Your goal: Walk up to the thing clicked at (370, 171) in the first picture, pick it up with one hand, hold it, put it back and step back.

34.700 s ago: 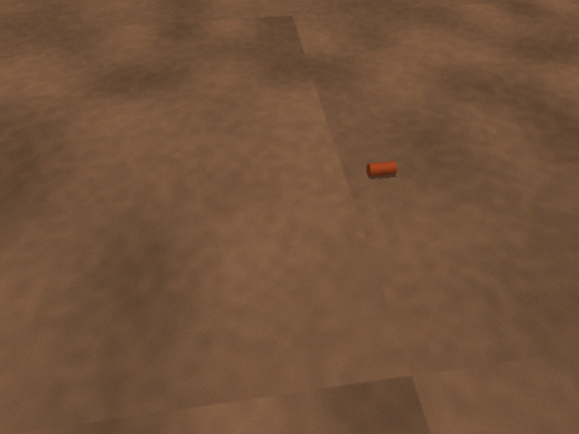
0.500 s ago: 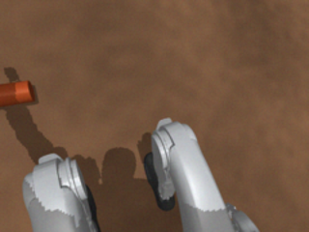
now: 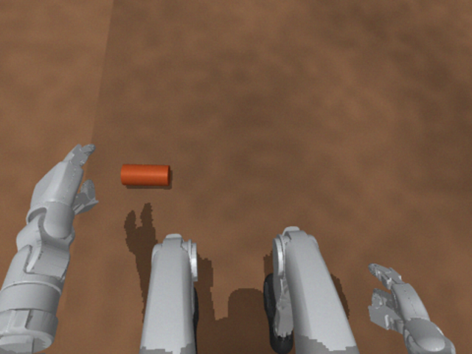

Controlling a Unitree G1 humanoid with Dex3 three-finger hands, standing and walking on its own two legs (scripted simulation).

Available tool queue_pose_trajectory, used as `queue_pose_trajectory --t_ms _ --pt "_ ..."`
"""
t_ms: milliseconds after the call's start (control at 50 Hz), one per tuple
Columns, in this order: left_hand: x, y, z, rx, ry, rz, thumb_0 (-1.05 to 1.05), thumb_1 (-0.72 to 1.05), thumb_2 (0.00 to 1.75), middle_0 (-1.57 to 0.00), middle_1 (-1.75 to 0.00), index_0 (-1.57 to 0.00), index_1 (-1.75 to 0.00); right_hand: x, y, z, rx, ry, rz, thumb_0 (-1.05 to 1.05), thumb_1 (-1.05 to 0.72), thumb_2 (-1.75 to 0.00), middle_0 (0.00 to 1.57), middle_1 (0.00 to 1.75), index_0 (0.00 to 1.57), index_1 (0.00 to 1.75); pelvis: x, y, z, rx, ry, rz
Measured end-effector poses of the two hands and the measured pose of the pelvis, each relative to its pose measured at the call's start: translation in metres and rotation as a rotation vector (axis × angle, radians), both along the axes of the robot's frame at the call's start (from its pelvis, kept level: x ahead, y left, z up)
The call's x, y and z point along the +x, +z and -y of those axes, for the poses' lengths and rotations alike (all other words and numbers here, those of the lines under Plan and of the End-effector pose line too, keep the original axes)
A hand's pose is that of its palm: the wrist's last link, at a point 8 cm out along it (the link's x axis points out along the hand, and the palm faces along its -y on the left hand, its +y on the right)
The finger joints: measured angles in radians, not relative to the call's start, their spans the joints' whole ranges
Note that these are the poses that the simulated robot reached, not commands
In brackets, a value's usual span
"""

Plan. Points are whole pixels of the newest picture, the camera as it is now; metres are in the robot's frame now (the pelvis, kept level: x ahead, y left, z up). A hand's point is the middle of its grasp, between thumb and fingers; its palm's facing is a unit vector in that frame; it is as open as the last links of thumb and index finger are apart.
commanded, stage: home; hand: left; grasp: from above
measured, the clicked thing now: (146, 175) +0.53 +0.24 -0.45
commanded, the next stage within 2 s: none
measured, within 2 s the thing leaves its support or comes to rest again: neither
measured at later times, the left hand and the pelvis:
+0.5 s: hand (66, 246) +0.27 +0.20 +0.10, palm faces +0.09 -0.96 -0.26, open 7.4 cm; pelvis +0.04 -0.01 +0.18, yaw +3 degrees
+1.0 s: hand (18, 301) +0.22 +0.18 +0.19, palm faces +0.14 -0.97 -0.20, open 7.4 cm; pelvis +0.08 -0.01 +0.24, yaw +5 degrees
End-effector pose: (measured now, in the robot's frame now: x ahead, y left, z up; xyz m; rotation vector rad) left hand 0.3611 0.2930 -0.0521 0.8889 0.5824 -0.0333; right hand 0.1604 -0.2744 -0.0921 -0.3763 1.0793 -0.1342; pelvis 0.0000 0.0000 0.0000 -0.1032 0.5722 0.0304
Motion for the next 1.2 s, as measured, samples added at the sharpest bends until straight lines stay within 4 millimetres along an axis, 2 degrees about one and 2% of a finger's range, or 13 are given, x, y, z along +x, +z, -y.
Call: queue_pose_trajectory --t_ms 100,200,340,540,620,720,840,980,1080,1200 --pt "-0.038 0.036 0.012 -0.134 0.119 -0.037 0.01 0.85 0.89 -0.21 -0.3 -0.21 -0.31 0.037 0.049 -0.019 0.04 0.032 0.16 0.01 -0.9 -0.9 0.2 0.3 0.2 0.3 0.003 0.04 0.002 0.015 0.011 0.051" --pt "-0.065 0.071 0.028 -0.268 0.228 -0.06 0.01 0.88 0.9 -0.21 -0.3 -0.21 -0.31 0.052 0.093 -0.035 0.082 0.035 0.263 0.01 -0.9 -0.9 0.2 0.3 0.21 0.3 0.009 0.079 0.005 0.028 0.017 0.105" --pt "-0.089 0.125 0.041 -0.408 0.358 -0.075 0.01 0.89 0.9 -0.21 -0.3 -0.21 -0.3 0.047 0.145 -0.044 0.1 -0.001 0.309 0.01 -0.9 -0.9 0.2 0.3 0.21 0.3 0.023 0.129 0.006 0.041 0.022 0.18" --pt "-0.12 0.2 0.052 -0.56 0.502 -0.102 0.02 0.9 0.9 -0.21 -0.3 -0.2 -0.3 0.03 0.211 -0.035 0.049 -0.077 0.33 0.01 -0.9 -0.9 0.2 0.3 0.21 0.3 0.05 0.193 0.006 0.051 0.034 0.289" --pt "-0.132 0.228 0.056 -0.591 0.515 -0.101 0.02 0.9 0.9 -0.21 -0.3 -0.2 -0.3 0.033 0.235 -0.032 0.032 -0.089 0.369 0.01 -0.9 -0.9 0.2 0.3 0.21 0.3 0.06 0.212 0.005 0.056 0.037 0.33" --pt "-0.145 0.258 0.059 -0.597 0.507 -0.081 0.02 0.9 0.9 -0.2 -0.3 -0.2 -0.3 0.047 0.257 -0.033 0.031 -0.082 0.442 0.01 -0.9 -0.9 0.2 0.3 0.21 0.3 0.07 0.228 0.005 0.061 0.041 0.366" --pt "-0.156 0.274 0.06 -0.599 0.511 -0.074 0.01 0.9 0.9 -0.2 -0.3 -0.2 -0.3 0.073 0.273 -0.039 0.052 -0.046 0.527 0.01 -0.9 -0.9 0.2 0.3 0.21 0.3 0.075 0.236 0.005 0.067 0.047 0.394" --pt "-0.16 0.268 0.062 -0.607 0.526 -0.097 0.02 0.9 0.9 -0.2 -0.3 -0.2 -0.3 0.094 0.281 -0.044 0.063 0.012 0.579 0.01 -0.9 -0.9 0.2 0.3 0.21 0.3 0.076 0.236 0.008 0.075 0.054 0.403" --pt "-0.157 0.266 0.063 -0.611 0.525 -0.096 0.02 0.9 0.9 -0.2 -0.3 -0.2 -0.3 0.097 0.281 -0.043 0.054 0.027 0.575 0.01 -0.9 -0.9 0.2 0.3 0.21 0.3 0.078 0.236 0.01 0.075 0.056 0.402" --pt "-0.152 0.268 0.064 -0.609 0.514 -0.088 0.02 0.9 0.9 -0.2 -0.29 -0.2 -0.3 0.092 0.277 -0.04 0.042 0.013 0.546 0.01 -0.9 -0.9 0.2 0.3 0.21 0.3 0.081 0.236 0.009 0.073 0.054 0.403"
